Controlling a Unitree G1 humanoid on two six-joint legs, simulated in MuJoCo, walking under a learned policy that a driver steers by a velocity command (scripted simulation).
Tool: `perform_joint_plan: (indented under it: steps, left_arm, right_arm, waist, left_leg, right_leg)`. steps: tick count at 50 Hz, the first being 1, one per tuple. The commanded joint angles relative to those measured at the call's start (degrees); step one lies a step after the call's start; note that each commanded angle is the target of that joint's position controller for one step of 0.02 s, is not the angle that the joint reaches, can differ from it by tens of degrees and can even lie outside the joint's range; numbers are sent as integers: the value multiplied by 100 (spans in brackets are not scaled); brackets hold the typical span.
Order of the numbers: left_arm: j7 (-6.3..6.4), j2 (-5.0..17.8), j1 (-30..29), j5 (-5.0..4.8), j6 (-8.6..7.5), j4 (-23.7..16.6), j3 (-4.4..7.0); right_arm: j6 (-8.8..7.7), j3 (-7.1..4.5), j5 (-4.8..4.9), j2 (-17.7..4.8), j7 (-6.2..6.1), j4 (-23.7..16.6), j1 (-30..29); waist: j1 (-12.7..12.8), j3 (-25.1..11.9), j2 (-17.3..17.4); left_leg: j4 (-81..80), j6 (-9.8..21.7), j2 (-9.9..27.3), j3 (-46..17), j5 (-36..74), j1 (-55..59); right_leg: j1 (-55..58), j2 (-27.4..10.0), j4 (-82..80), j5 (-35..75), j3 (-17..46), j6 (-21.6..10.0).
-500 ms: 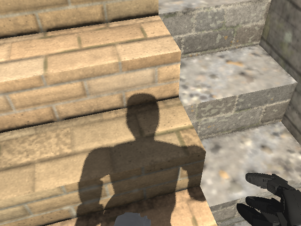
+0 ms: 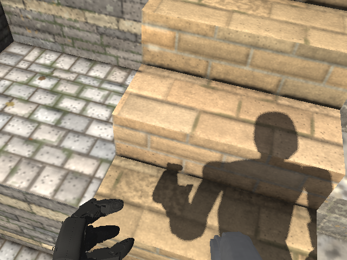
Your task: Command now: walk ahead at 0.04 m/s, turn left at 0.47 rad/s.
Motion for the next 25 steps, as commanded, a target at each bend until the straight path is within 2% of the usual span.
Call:
perform_joint_plan:
  steps: [1,2,3,4,5,6,7,8,9,10,11,12,13,14,15,16,17,18,19,20,21,23,24,25]
  left_arm:
    - [-44,153,-789,-79,63,-696,-52]
    - [-92,80,-788,-67,97,-653,-97]
    - [-122,39,-615,-139,83,-676,-95]
    - [-172,86,-292,-195,107,-449,-23]
    - [-180,76,68,-224,117,-247,30]
    - [-231,235,538,-354,130,167,90]
    - [-260,204,707,-388,146,328,126]
    - [-280,344,816,-392,117,448,244]
    - [-351,510,1106,-306,88,504,371]
    - [-252,798,1252,-167,128,446,463]
    - [-116,883,1650,-1,262,436,526]
    - [56,971,1556,21,389,411,595]
    - [132,1039,1368,-15,363,350,682]
    - [136,1150,1068,-36,224,569,699]
    - [130,1011,702,-67,111,707,666]
    - [114,787,696,-48,-2,796,600]
    - [61,726,619,-30,-92,877,579]
    - [37,677,523,-67,-149,942,558]
    - [27,679,487,-89,-178,942,549]
    - [28,674,442,-142,-238,968,543]
    - [47,720,351,-141,-243,886,559]
    - [103,769,153,-133,-247,791,566]
    - [143,786,125,-63,-249,731,569]
    - [170,812,-41,-52,-221,643,582]
  right_arm:
    - [-3,-130,37,-771,-205,-591,-51]
    - [46,-132,55,-749,-262,-551,96]
    - [97,-88,31,-725,-288,-567,148]
    - [142,-121,81,-666,-291,-509,189]
    - [99,-124,102,-686,-265,-525,71]
    - [60,-74,239,-509,-142,-447,42]
    - [12,-26,328,-470,-46,-299,263]
    - [-21,-3,428,-483,-1,-276,134]
    - [-117,-26,481,-593,-4,-378,-50]
    - [-63,-85,553,-728,92,-548,-239]
    - [-56,-168,412,-955,115,-648,-403]
    - [-98,-242,242,-968,158,-746,-836]
    - [-93,-176,-19,-733,164,-1063,-1455]
    - [-57,-30,-124,-222,214,-1400,-1727]
    - [-36,83,-150,70,229,-1401,-1493]
    - [-47,200,-179,231,200,-1417,-1403]
    - [-71,251,-106,331,203,-1293,-1097]
    - [-95,292,-22,313,239,-1125,-894]
    - [-74,294,63,335,253,-1096,-810]
    - [-65,319,60,317,277,-1055,-814]
    - [-86,315,163,284,274,-1047,-790]
    - [-76,340,161,252,294,-1120,-790]
    - [-57,338,114,221,259,-1154,-590]
    - [-44,343,102,207,255,-1148,-402]
  waist:
    - [-229,-185,658]
    - [-286,-142,708]
    - [-214,-123,810]
    - [-172,-245,1000]
    - [3,-426,1211]
    - [-55,-642,925]
    - [-111,-557,1139]
    - [43,-601,1252]
    - [321,-1081,1243]
    - [391,-1232,88]
    - [670,-1519,-661]
    - [1017,-1399,-1567]
    - [1091,-1252,-964]
    - [738,-722,-765]
    - [389,-118,-527]
    - [232,212,-181]
    - [38,292,12]
    - [-91,275,299]
    - [-64,221,11]
    - [-91,162,109]
    - [-66,65,41]
    - [-119,-71,-41]
    - [-197,-187,-59]
    - [-272,-295,-138]
  left_leg:
    - [-1497,692,1750,-1623,2401,1129]
    - [-1700,639,1769,-1443,2245,1335]
    - [-1820,543,1863,-1393,2245,1218]
    - [-1977,541,1935,-1055,2558,1179]
    - [-1957,574,2076,-690,3173,1038]
    - [-2197,574,1936,-5,3868,773]
    - [-2315,649,1852,72,4306,346]
    - [-1892,633,1716,362,5713,511]
    - [-1022,531,1760,551,7116,506]
    - [-339,32,1434,894,6071,-219]
    - [423,-149,1033,946,4018,-846]
    - [2294,-257,563,967,1116,-1388]
    - [4645,-368,440,491,412,-1814]
    - [6080,-531,384,187,353,-2063]
    - [6865,-596,420,258,400,-2274]
    - [7302,-624,455,346,326,-2407]
    - [7431,-695,505,464,365,-2476]
    - [7195,-733,544,733,844,-2355]
    - [7372,-779,535,880,975,-2322]
    - [7194,-759,554,950,1169,-2258]
    - [6842,-752,537,1032,1154,-2164]
    - [6080,-737,590,1024,1135,-1768]
    - [5564,-675,656,846,1114,-1464]
    - [4847,-644,738,768,1069,-1106]
  right_leg:
    - [-532,-221,-802,-1179,-204,87]
    - [-345,-310,-1469,-1718,-320,4]
    - [204,-392,-2104,-1896,-254,-71]
    - [804,-438,-2449,-2004,-390,-208]
    - [1616,-524,-2892,-2184,-196,-457]
    - [2828,-268,-3742,-2401,-987,-610]
    - [3770,-74,-4325,-2567,-1248,-813]
    - [4330,177,-5228,-2266,-1302,-956]
    - [5175,214,-5707,-1518,-562,-1162]
    - [5346,-384,-6326,-876,1381,-1580]
    - [5653,-748,-7541,-1478,3222,-1889]
    - [5262,-1221,-8841,-2373,4967,-2444]
    - [4696,-1073,-9502,-3439,5645,-2615]
    - [3806,-909,-9592,-4169,5413,-2444]
    - [2978,-780,-9352,-4121,4777,-2235]
    - [2533,-614,-8898,-3611,4050,-2067]
    - [2508,-376,-8544,-2959,3281,-1924]
    - [2493,-191,-8325,-2373,2661,-1820]
    - [2553,-46,-8153,-1781,2321,-1837]
    - [2636,67,-8017,-1403,2109,-1830]
    - [2715,144,-8075,-1043,2003,-1756]
    - [2622,170,-7793,-332,2025,-1740]
    - [2530,174,-7574,-302,2135,-1706]
    - [2411,157,-7352,-79,2164,-1634]
Keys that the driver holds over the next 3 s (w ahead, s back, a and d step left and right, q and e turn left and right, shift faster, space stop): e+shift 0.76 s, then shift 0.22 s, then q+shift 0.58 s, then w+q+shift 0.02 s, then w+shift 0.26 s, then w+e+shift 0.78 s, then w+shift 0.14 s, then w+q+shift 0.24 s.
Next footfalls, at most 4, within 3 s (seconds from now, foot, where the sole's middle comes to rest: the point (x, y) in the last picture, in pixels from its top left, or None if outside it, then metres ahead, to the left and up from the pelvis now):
0.16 right None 0.17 -0.15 -0.58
0.64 left None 0.03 0.12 -0.77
0.78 right None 0.13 -0.06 -0.58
1.14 left None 0.07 0.23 -0.77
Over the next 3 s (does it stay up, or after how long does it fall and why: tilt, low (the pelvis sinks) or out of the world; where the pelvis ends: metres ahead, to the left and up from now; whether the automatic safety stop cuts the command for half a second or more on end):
stays up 0.65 -0.06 0.47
